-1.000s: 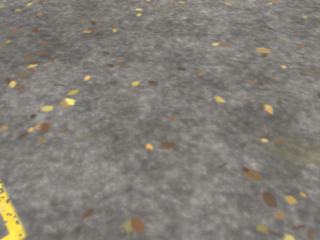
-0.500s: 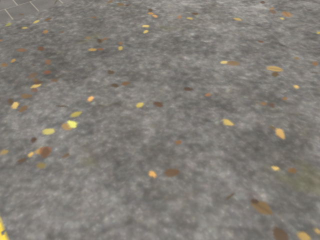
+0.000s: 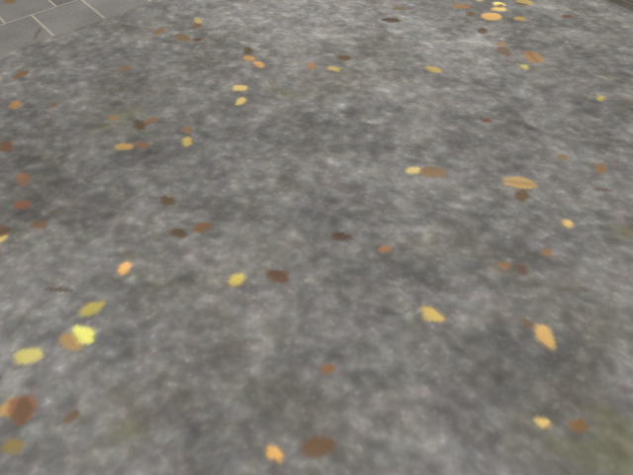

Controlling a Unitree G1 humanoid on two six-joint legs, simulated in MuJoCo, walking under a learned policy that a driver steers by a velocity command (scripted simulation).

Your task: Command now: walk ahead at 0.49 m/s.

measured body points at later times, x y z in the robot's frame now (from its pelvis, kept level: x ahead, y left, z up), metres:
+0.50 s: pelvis +0.27 -0.08 +0.00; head +0.29 -0.10 +0.45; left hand +0.33 +0.18 -0.12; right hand +0.36 -0.35 -0.14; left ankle +0.27 +0.08 -0.66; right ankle +0.29 -0.16 -0.74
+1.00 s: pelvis +0.55 -0.01 -0.01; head +0.57 +0.00 +0.44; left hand +0.57 +0.25 -0.15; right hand +0.67 -0.27 -0.13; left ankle +0.61 +0.07 -0.74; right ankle +0.44 -0.16 -0.65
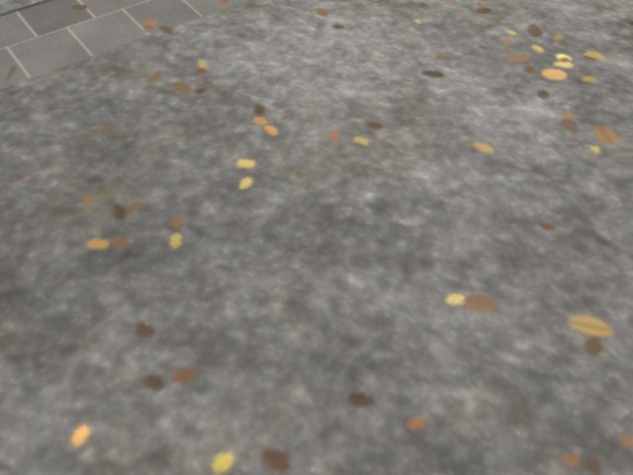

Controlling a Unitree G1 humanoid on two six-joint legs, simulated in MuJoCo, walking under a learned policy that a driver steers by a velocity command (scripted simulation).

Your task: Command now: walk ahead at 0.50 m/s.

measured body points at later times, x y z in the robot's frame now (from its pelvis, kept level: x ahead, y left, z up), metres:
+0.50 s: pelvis +0.27 -0.05 -0.01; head +0.31 -0.06 +0.44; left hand +0.47 +0.19 -0.11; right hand +0.24 -0.32 -0.16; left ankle +0.09 +0.08 -0.68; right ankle +0.38 -0.15 -0.74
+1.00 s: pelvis +0.51 -0.03 -0.01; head +0.55 -0.01 +0.44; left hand +0.48 +0.23 -0.16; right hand +0.73 -0.25 -0.12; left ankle +0.63 +0.09 -0.74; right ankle +0.38 -0.15 -0.71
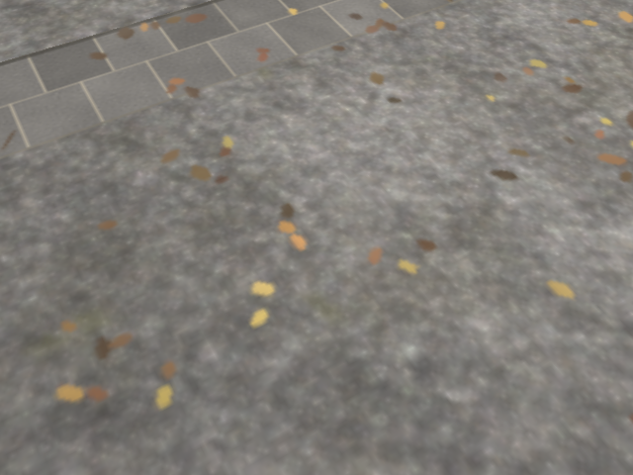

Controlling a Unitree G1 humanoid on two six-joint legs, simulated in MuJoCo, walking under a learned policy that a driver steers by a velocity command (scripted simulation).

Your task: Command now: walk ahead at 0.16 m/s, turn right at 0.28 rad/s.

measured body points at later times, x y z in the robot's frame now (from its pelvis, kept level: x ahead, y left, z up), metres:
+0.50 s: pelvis +0.04 -0.03 +0.01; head +0.06 -0.08 +0.46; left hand +0.20 +0.22 -0.09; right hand +0.12 -0.34 -0.12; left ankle +0.10 +0.11 -0.66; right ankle +0.04 -0.12 -0.73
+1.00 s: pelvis +0.07 -0.01 +0.02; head +0.12 -0.01 +0.46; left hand +0.36 +0.15 -0.09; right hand +0.02 -0.32 -0.09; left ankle +0.14 +0.09 -0.73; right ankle +0.00 -0.11 -0.66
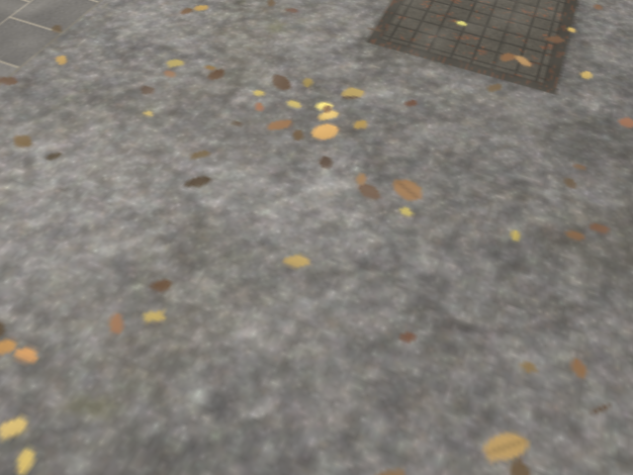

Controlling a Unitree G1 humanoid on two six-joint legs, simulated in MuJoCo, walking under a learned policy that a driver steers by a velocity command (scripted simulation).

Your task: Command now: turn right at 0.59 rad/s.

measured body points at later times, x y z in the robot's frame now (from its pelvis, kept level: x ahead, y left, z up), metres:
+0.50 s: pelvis +0.00 -0.06 +0.00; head +0.03 -0.10 +0.45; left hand +0.23 +0.17 -0.07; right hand +0.05 -0.39 -0.12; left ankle +0.03 +0.10 -0.65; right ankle -0.01 -0.15 -0.74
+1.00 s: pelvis +0.10 -0.08 +0.00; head +0.13 -0.06 +0.45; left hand +0.38 +0.07 -0.09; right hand -0.02 -0.33 -0.11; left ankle +0.10 +0.06 -0.74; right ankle +0.08 -0.24 -0.67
